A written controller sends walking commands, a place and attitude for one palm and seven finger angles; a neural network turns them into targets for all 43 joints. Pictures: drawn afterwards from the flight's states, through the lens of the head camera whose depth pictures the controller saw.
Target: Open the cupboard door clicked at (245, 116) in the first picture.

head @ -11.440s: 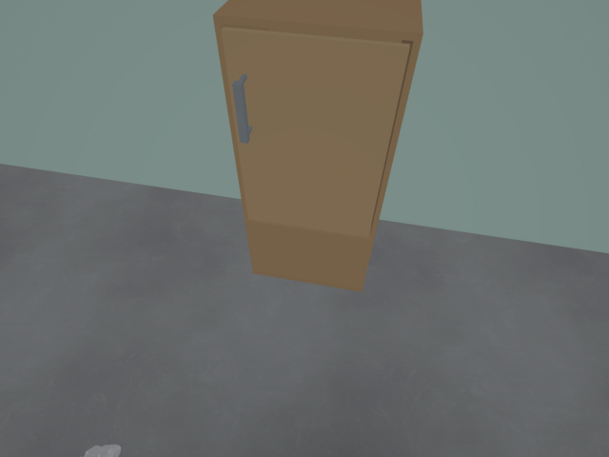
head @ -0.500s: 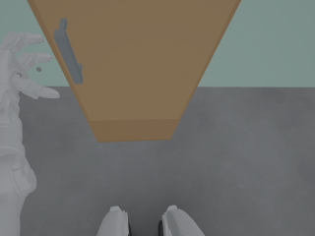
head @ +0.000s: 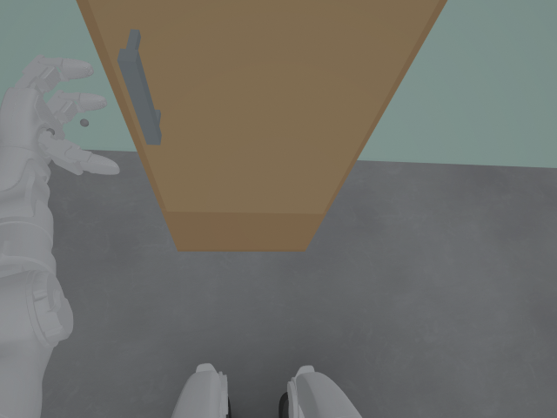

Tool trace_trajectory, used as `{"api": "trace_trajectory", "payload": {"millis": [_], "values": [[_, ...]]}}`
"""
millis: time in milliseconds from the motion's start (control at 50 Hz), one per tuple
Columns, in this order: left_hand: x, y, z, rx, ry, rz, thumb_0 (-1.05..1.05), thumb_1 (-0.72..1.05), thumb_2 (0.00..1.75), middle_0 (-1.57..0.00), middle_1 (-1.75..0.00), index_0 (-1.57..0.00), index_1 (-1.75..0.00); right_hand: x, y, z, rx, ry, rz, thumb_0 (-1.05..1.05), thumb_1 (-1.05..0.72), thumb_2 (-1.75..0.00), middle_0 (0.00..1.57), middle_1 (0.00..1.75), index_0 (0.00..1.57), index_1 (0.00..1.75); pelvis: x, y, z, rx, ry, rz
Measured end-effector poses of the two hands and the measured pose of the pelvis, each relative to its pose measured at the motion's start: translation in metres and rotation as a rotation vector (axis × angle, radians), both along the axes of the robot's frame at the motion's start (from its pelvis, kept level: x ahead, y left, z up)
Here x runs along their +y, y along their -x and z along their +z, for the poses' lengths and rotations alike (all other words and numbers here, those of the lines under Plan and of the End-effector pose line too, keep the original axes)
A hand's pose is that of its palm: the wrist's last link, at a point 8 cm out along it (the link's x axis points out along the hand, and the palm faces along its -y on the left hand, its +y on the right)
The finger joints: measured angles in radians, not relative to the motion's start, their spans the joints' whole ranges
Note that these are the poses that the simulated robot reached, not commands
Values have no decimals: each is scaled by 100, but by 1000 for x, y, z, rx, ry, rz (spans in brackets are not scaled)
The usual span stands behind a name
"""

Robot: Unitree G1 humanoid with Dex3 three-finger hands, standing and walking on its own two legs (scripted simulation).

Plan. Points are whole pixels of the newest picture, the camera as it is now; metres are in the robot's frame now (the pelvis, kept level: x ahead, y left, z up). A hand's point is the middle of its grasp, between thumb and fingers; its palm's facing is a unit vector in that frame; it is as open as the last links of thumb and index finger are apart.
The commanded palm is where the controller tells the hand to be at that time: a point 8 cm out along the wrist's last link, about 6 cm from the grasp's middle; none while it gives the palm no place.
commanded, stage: move the hooked fingers beside the handle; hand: left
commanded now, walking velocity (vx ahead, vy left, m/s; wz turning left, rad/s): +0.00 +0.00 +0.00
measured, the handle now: (145, 92) +0.55 +0.17 +0.08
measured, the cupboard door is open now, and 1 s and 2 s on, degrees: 0 0 0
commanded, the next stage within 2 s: slide the fingers in behind the handle in 0.10 s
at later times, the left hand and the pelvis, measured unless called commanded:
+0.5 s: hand (105, 119) +0.50 +0.21 +0.08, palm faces -0.02 -1.00 +0.00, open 14.0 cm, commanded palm +0.48 +0.25 +0.08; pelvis +0.00 +0.00 +0.00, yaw +0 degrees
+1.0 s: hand (128, 123) +0.50 +0.18 +0.07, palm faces -0.02 -1.00 -0.01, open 14.0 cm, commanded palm +0.48 +0.22 +0.08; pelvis +0.00 -0.01 +0.00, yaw +0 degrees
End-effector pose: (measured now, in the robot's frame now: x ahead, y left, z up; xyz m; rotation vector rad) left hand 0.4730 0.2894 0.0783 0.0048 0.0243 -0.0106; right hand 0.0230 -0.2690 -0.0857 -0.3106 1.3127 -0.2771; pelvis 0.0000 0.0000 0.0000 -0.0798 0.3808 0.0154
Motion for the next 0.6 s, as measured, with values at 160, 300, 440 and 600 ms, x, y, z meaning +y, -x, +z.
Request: {"api": "trace_trajectory", "payload": {"millis": [160,300,440,600], "values": [[5,-3,0,9,-10,5,-1,-50,30,-30,-120,-30,-120,3,15,-1,34,-7,-25,0,-90,-90,21,30,20,30,0,0,-1,5,2,-5],[1,-6,1,11,-10,-9,-1,-50,30,-30,-120,-30,-120,5,28,-2,76,-12,-36,0,-90,-90,21,30,20,30,0,0,0,9,3,-1],[-17,-9,-2,10,4,-19,-1,-50,30,-30,-120,-30,-120,6,29,-1,75,-20,-42,0,-90,-90,21,30,20,30,1,-2,1,9,1,-4],[-27,-5,-1,-2,1,-1,-1,-50,30,-30,-120,-30,-120,7,19,-1,29,-39,-47,0,-90,-90,21,30,20,30,-1,-3,3,-5,-6,-13]]}}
